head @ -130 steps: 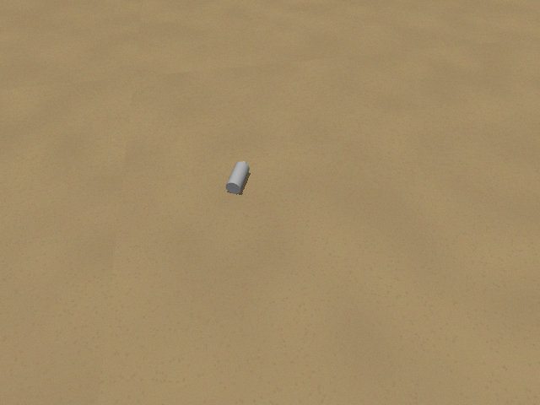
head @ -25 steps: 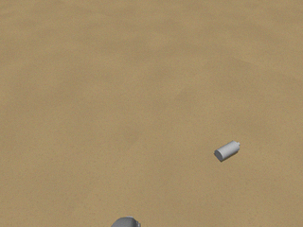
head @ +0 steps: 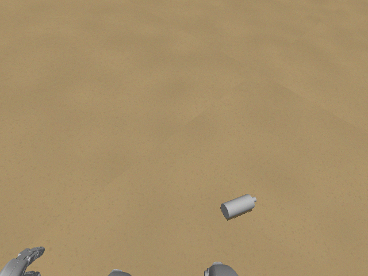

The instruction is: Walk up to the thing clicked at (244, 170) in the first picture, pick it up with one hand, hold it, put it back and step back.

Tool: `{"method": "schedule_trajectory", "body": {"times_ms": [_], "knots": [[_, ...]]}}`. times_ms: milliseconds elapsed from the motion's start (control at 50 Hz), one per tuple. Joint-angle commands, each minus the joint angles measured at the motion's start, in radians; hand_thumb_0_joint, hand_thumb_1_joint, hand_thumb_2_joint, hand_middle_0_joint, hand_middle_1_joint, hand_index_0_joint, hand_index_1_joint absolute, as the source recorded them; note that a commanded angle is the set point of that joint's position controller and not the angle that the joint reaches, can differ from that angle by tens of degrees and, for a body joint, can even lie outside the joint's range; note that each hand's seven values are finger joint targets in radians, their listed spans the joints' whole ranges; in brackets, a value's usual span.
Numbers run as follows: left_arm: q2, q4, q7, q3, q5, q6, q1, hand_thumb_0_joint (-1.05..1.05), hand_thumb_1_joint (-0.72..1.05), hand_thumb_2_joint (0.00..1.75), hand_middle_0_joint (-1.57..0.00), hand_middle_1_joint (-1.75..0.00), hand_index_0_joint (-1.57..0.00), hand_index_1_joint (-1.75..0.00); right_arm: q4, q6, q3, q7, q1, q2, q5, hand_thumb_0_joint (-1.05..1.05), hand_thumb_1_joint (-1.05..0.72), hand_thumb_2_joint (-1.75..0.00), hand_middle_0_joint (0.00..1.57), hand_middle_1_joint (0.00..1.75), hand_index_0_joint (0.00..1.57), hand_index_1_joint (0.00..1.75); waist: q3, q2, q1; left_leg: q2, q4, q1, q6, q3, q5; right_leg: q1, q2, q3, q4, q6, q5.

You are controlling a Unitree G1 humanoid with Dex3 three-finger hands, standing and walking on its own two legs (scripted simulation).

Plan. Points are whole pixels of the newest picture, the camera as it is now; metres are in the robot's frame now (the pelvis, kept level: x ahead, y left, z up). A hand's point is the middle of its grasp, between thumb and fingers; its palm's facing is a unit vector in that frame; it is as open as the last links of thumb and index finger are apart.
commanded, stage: walk up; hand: left
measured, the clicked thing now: (240, 204) +0.56 -0.38 -0.68
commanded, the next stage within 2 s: none
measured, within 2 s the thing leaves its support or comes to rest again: neither
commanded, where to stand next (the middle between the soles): +0.26 -0.68 m, yaw +21 degrees
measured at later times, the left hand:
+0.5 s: hand out of the picture +0.11 +0.07 -0.14, palm faces +0.07 -0.94 -0.34, open 7.4 cm
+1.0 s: hand out of the picture +0.13 -0.18 -0.14, palm faces +0.20 -0.92 -0.32, open 7.4 cm
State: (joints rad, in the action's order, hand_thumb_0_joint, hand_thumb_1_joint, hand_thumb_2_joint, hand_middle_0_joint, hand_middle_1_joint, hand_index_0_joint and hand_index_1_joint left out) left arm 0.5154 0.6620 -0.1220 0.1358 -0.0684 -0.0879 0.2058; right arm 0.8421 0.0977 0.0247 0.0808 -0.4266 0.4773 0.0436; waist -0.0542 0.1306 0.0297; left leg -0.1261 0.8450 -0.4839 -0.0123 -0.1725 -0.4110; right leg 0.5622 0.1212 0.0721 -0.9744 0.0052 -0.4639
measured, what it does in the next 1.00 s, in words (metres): steps to the right, turning left: right foot, then left foot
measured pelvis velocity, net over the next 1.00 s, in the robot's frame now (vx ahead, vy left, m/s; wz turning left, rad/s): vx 0.14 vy -0.46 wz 0.30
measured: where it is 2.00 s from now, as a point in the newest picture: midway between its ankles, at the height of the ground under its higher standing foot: outside the picture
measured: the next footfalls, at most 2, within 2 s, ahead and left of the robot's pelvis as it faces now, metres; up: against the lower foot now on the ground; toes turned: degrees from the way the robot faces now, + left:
right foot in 0.02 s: +0.10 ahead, -0.20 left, +0.00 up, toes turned -1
left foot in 0.36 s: +0.18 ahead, -0.06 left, +0.00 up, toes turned +12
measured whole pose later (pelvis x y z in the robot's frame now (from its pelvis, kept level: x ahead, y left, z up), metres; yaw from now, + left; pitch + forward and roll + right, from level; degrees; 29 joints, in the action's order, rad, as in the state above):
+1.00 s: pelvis +0.14 -0.46 +0.01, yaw +17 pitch -1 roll +0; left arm 0.44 0.73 -0.06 0.06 -0.06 -0.11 0.25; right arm 0.91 0.10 0.04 0.11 -0.38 0.43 0.02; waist -0.12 0.10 -0.03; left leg 0.03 0.79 -0.44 0.07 0.08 -0.35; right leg 0.45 -0.02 -0.04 -0.95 -0.05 -0.48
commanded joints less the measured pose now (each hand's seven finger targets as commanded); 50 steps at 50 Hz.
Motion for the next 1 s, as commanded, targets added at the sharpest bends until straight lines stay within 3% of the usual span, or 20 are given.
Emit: {"method": "schedule_trajectory", "body": {"times_ms": [0, 20, 40, 120, 180, 280, 300, 340, 360, 440, 600, 640, 660, 680, 700, 800, 900, 920, 940, 980], "knots": [[0.197, 0.019, 0.04, 0.103, -0.013, 0.043, 0.38, 0.0, 0.9, 0.9, -0.2, -0.3, -0.2, -0.3, -0.072, -0.008, 0.066, 0.05, 0.151, 0.193, -0.004, 0.0, -0.9, -0.9, 0.2, 0.3, 0.2, 0.3, 0.13, 0.059, -0.301, 0.15, 0.352, -0.43, 0.091, 0.136, -0.039, -0.536, -0.009, 0.057, 0.466, -0.005, -0.051], [0.329, -0.023, 0.053, 0.113, -0.005, 0.054, 0.234, 0.0, 0.9, 0.9, -0.2, -0.3, -0.2, -0.3, -0.095, -0.006, 0.06, 0.071, 0.116, 0.151, -0.016, 0.0, -0.9, -0.9, 0.2, 0.3, 0.2, 0.3, 0.078, 0.339, -0.201, 0.218, 0.502, -0.606, 0.054, 0.176, -0.285, -0.484, 0.233, 0.556, 0.708, -0.11, -0.102], [0.347, -0.071, 0.062, 0.111, 0.019, 0.062, 0.073, 0.0, 0.9, 0.9, -0.2, -0.3, -0.2, -0.3, -0.073, -0.009, 0.08, 0.086, 0.132, 0.204, -0.009, 0.0, -0.9, -0.9, 0.2, 0.3, 0.2, 0.3, 0.04, 0.203, -0.112, 0.103, 0.549, -0.53, 0.058, 0.097, -0.189, -0.391, 0.309, 0.684, 0.763, -0.197, -0.171], [0.179, -0.036, 0.074, 0.073, 0.016, 0.064, 0.013, 0.0, 0.9, 0.9, -0.2, -0.3, -0.2, -0.3, 0.066, 0.004, 0.079, 0.047, 0.009, 0.231, -0.043, 0.0, -0.9, -0.9, 0.2, 0.3, 0.2, 0.3, -0.031, 0.058, -0.045, 0.066, 0.303, -0.302, 0.069, 0.164, -0.045, -0.321, 0.129, 0.181, 0.51, -0.21, 0.191], [0.127, -0.048, 0.068, 0.044, 0.009, 0.063, 0.028, 0.0, 0.9, 0.9, -0.2, -0.3, -0.2, -0.3, 0.08, 0.0, 0.078, 0.035, -0.03, 0.201, -0.039, 0.0, -0.9, -0.9, 0.2, 0.3, 0.2, 0.3, -0.014, 0.087, -0.058, 0.095, 0.157, -0.18, 0.075, 0.24, -0.02, -0.33, 0.129, 0.115, 0.524, -0.255, 0.288], [0.095, -0.106, 0.065, 0.009, -0.003, 0.042, -0.054, 0.0, 0.9, 0.9, -0.2, -0.3, -0.2, -0.3, 0.088, 0.0, 0.078, 0.042, -0.169, 0.183, -0.055, 0.0, -0.9, -0.9, 0.2, 0.3, 0.2, 0.3, 0.047, 0.007, 0.011, 0.118, -0.168, 0.227, 0.117, 0.255, 0.235, -0.185, 0.074, -0.029, 0.349, -0.165, 0.538], [0.072, -0.125, 0.066, -0.003, 0.001, 0.046, -0.05, 0.0, 0.9, 0.9, -0.2, -0.3, -0.2, -0.3, 0.095, 0.003, 0.094, 0.051, -0.248, 0.211, -0.047, 0.0, -0.9, -0.9, 0.2, 0.3, 0.2, 0.3, 0.09, -0.088, 0.054, 0.093, -0.278, 0.398, 0.135, 0.207, 0.304, -0.095, 0.023, -0.089, 0.185, -0.116, 0.537], [0.039, -0.137, 0.07, -0.011, -0.001, 0.043, 0.053, 0.0, 0.9, 0.9, -0.2, -0.3, -0.2, -0.3, 0.011, 0.0, 0.139, 0.078, -0.228, 0.345, -0.016, 0.0, -0.9, -0.9, 0.2, 0.3, 0.2, 0.3, 0.162, -0.292, 0.043, -0.346, -0.409, 0.585, 0.325, -0.501, 0.258, 0.244, -0.092, -0.051, -0.236, 0.034, -0.1], [0.147, -0.122, 0.076, 0.013, -0.008, 0.024, 0.078, 0.0, 0.9, 0.9, -0.2, -0.3, -0.2, -0.3, -0.02, -0.002, 0.141, 0.086, -0.157, 0.388, -0.058, 0.0, -0.9, -0.9, 0.2, 0.3, 0.2, 0.3, 0.181, -0.145, 0.032, -0.475, -0.43, 0.501, 0.434, -0.641, 0.241, 0.252, -0.072, 0.055, -0.416, 0.059, -0.174], [0.169, -0.068, 0.065, 0.044, 0.011, 0.018, 0.038, 0.0, 0.9, 0.9, -0.2, -0.3, -0.2, -0.3, -0.039, 0.006, 0.109, 0.08, -0.01, 0.301, -0.049, 0.0, -0.9, -0.9, 0.2, 0.3, 0.2, 0.3, 0.061, -0.116, -0.032, -0.223, -0.332, 0.128, 0.314, -0.204, 0.248, 0.097, -0.006, 0.094, -0.432, 0.008, -0.018], [0.149, -0.049, 0.033, 0.043, 0.017, 0.005, 0.052, 0.0, 0.9, 0.9, -0.2, -0.3, -0.2, -0.3, -0.03, 0.001, 0.14, 0.041, 0.048, 0.409, 0.001, 0.0, -0.9, -0.9, 0.2, 0.3, 0.2, 0.3, 0.044, -0.352, -0.031, -0.115, -0.312, -0.067, 0.247, -0.136, -0.189, -0.033, -0.035, -0.073, -0.028, 0.003, -0.054], [0.143, -0.007, 0.039, 0.056, 0.013, 0.006, 0.166, 0.0, 0.9, 0.9, -0.2, -0.3, -0.2, -0.3, -0.032, -0.014, 0.128, 0.04, 0.107, 0.38, 0.0, 0.0, -0.9, -0.9, 0.2, 0.3, 0.2, 0.3, 0.08, -0.295, -0.122, -0.051, -0.207, -0.196, 0.179, -0.016, -0.184, -0.253, -0.088, -0.151, 0.169, -0.018, 0.019], [0.155, 0.029, 0.046, 0.065, 0.001, 0.01, 0.266, 0.0, 0.9, 0.9, -0.2, -0.3, -0.2, -0.3, -0.023, -0.025, 0.108, 0.042, 0.115, 0.314, 0.004, 0.0, -0.9, -0.9, 0.2, 0.3, 0.2, 0.3, 0.104, -0.152, -0.186, 0.029, -0.01, -0.283, 0.131, 0.087, -0.216, -0.352, -0.115, -0.136, 0.266, -0.03, 0.004], [0.246, 0.026, 0.055, 0.078, -0.018, 0.023, 0.318, 0.0, 0.9, 0.9, -0.2, -0.3, -0.2, -0.3, -0.039, -0.034, 0.075, 0.048, 0.129, 0.197, -0.012, 0.0, -0.9, -0.9, 0.2, 0.3, 0.2, 0.3, 0.054, 0.172, -0.23, 0.173, 0.361, -0.475, 0.062, 0.232, -0.275, -0.313, 0.103, 0.252, 0.53, -0.109, -0.205], [0.336, -0.042, 0.069, 0.072, 0.006, 0.032, 0.062, 0.0, 0.9, 0.9, -0.2, -0.3, -0.2, -0.3, -0.065, -0.038, 0.094, 0.074, 0.19, 0.208, -0.015, 0.0, -0.9, -0.9, 0.2, 0.3, 0.2, 0.3, -0.02, 0.251, -0.131, 0.177, 0.475, -0.461, 0.056, 0.122, -0.237, -0.156, 0.228, 0.632, 0.783, -0.202, -0.294], [0.204, -0.025, 0.078, 0.04, 0.003, 0.033, -0.081, 0.0, 0.9, 0.9, -0.2, -0.3, -0.2, -0.3, 0.115, -0.023, 0.092, 0.051, -0.047, 0.239, -0.058, 0.0, -0.9, -0.9, 0.2, 0.3, 0.2, 0.3, -0.022, 0.128, -0.016, 0.085, 0.282, -0.167, 0.068, 0.203, -0.071, -0.2, 0.087, 0.167, 0.492, -0.238, 0.07], [0.121, -0.06, 0.07, -0.013, 0.007, 0.012, -0.098, 0.0, 0.9, 0.9, -0.2, -0.3, -0.2, -0.3, 0.123, 0.0, 0.089, 0.045, -0.202, 0.18, -0.049, 0.0, -0.9, -0.9, 0.2, 0.3, 0.2, 0.3, 0.055, 0.017, 0.026, 0.124, -0.265, 0.26, 0.092, 0.215, 0.193, -0.129, 0.034, 0.023, 0.249, -0.216, 0.435], [0.072, -0.075, 0.072, -0.031, 0.016, 0.017, -0.07, 0.0, 0.9, 0.9, -0.2, -0.3, -0.2, -0.3, 0.109, 0.006, 0.111, 0.055, -0.223, 0.245, -0.029, 0.0, -0.9, -0.9, 0.2, 0.3, 0.2, 0.3, 0.089, -0.114, 0.049, 0.022, -0.353, 0.419, 0.115, 0.022, 0.207, 0.005, -0.015, -0.016, 0.077, -0.144, 0.348], [0.024, -0.089, 0.073, -0.043, 0.021, 0.02, -0.03, 0.0, 0.9, 0.9, -0.2, -0.3, -0.2, -0.3, 0.054, 0.009, 0.137, 0.072, -0.198, 0.345, -0.003, 0.0, -0.9, -0.9, 0.2, 0.3, 0.2, 0.3, 0.1, -0.283, 0.027, -0.266, -0.389, 0.537, 0.211, -0.459, 0.347, 0.245, -0.125, 0.023, -0.08, -0.057, -0.022], [0.167, -0.057, 0.088, -0.003, 0.006, -0.003, 0.006, 0.0, 0.9, 0.9, -0.2, -0.3, -0.2, -0.3, 0.022, 0.005, 0.151, 0.077, -0.128, 0.392, -0.05, 0.0, -0.9, -0.9, 0.2, 0.3, 0.2, 0.3, 0.121, -0.102, 0.008, -0.405, -0.342, 0.421, 0.355, -0.498, 0.541, 0.223, -0.09, 0.154, -0.365, -0.025, -0.144]]}}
